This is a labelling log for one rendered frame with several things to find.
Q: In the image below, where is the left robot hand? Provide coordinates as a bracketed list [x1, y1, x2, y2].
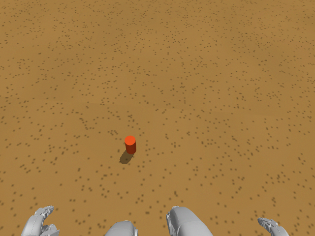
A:
[21, 206, 60, 236]

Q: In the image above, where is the can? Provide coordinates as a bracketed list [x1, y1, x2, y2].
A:
[125, 136, 136, 154]

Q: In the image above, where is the right robot hand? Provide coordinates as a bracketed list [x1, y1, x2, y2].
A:
[257, 217, 289, 236]

